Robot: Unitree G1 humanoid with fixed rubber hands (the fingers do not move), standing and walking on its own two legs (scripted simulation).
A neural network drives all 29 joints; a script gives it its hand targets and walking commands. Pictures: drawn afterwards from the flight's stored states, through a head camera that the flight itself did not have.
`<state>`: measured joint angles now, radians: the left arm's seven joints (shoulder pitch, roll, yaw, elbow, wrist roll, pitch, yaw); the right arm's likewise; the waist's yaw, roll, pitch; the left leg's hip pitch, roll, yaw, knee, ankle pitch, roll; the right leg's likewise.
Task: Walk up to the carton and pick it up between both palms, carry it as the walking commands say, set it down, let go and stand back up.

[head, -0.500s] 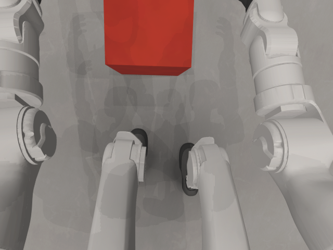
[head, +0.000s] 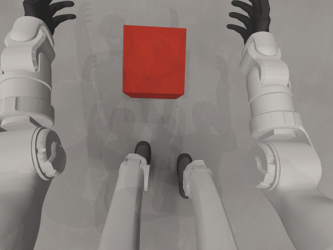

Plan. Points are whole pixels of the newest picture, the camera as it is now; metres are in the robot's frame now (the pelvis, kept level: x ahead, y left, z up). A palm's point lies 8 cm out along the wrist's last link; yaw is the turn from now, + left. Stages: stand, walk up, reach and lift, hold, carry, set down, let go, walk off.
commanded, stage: set down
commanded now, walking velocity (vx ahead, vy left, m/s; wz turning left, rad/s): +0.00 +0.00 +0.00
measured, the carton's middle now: (154, 68) +0.54 +0.07 -0.50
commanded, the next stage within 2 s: let go in 0.26 s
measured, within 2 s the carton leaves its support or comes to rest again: neither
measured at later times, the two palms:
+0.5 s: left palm (26, 33) +0.49 +0.26 -0.05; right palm (276, 50) +0.50 -0.14 -0.05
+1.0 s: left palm out of the picture +0.30 +0.23 +0.06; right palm out of the picture +0.33 -0.22 +0.06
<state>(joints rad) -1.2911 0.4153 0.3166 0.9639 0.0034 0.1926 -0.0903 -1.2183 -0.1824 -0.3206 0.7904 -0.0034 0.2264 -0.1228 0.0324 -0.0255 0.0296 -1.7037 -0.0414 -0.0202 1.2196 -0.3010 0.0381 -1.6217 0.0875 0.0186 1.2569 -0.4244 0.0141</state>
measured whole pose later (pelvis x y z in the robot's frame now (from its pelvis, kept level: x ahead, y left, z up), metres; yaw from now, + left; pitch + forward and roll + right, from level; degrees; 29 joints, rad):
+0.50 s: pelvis +0.03 +0.01 +0.07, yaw +2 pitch +42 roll -3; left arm -0.96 0.30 0.32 0.78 0.11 0.16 -0.07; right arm -0.88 -0.13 -0.28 0.64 -0.11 0.18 -0.07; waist 0.02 -0.01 0.03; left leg -1.37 -0.06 -0.04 0.86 -0.20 0.04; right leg -1.29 0.06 0.03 0.88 -0.32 0.01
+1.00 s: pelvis +0.08 -0.01 +0.14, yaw +2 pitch +14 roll +0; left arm -0.05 0.20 0.11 0.54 0.01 0.02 -0.06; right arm -0.03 -0.17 -0.10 0.53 -0.02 0.02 0.02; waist 0.02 -0.02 0.03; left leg -0.58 -0.05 -0.03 0.54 -0.21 0.02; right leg -0.51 0.06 0.06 0.56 -0.30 -0.02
